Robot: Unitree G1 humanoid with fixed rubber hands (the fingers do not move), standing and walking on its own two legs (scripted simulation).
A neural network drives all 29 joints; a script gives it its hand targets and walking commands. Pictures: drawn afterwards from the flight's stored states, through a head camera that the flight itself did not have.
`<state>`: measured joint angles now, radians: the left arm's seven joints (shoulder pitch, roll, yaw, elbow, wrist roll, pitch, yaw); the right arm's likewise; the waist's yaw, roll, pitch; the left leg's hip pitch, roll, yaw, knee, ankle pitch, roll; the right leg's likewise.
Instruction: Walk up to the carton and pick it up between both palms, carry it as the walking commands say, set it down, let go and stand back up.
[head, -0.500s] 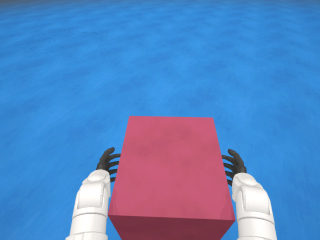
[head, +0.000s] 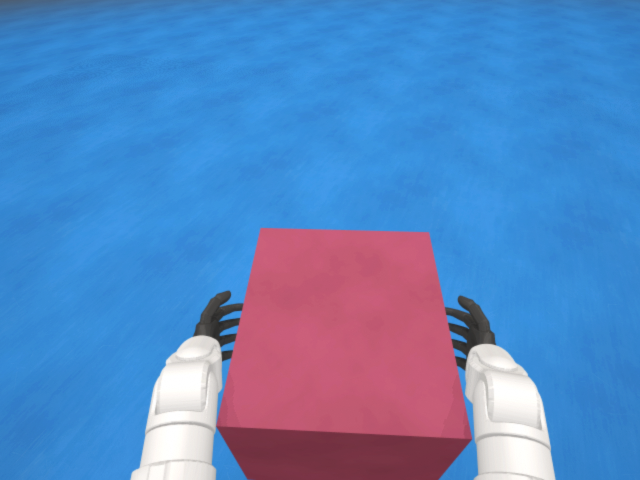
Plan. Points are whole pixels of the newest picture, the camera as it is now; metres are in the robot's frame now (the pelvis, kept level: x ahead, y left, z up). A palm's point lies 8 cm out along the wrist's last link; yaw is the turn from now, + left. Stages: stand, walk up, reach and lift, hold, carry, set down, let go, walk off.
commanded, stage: hold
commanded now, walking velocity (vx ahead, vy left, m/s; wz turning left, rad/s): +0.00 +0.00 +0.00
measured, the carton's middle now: (340, 352) +0.32 +0.00 -0.03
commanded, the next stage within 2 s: carry in 0.32 s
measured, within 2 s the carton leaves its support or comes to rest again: neither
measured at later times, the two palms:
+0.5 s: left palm (206, 333) +0.28 +0.17 +0.07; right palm (481, 342) +0.28 -0.18 +0.06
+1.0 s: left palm (191, 337) +0.24 +0.17 +0.12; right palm (513, 351) +0.23 -0.18 +0.11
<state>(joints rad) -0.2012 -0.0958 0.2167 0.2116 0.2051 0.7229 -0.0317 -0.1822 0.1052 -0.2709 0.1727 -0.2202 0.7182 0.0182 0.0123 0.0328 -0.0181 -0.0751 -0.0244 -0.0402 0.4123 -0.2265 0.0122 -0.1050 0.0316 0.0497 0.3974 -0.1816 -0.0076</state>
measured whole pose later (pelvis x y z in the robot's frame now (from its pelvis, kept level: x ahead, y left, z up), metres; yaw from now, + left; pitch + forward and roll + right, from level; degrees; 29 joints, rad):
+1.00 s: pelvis -0.07 +0.01 -0.02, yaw -2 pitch -1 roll +1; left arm -0.47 -0.01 0.22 0.09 0.05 1.15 0.09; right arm -0.48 0.00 -0.28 0.10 -0.07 1.14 -0.08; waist 0.00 -0.01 -0.16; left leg -0.38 -0.04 0.02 0.62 -0.22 0.03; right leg -0.44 0.02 0.09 0.63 -0.20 0.01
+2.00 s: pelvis -0.08 +0.02 -0.02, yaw -2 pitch +0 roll +0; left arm -0.45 -0.01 0.24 0.05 0.04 1.12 0.08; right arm -0.49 0.03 -0.30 0.07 -0.07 1.11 -0.09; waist 0.00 0.00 -0.13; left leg -0.40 -0.05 0.02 0.57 -0.18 0.05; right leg -0.40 0.00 0.02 0.61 -0.22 0.00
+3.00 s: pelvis -0.03 -0.01 -0.01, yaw -2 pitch -9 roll +0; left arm -0.33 -0.05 0.30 0.32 0.25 0.74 -0.06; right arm -0.34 0.16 -0.34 0.32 -0.29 0.71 0.00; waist 0.05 -0.03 -0.10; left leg -0.09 -0.01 -0.01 0.49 -0.25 0.00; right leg -0.08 0.04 0.00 0.50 -0.27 -0.04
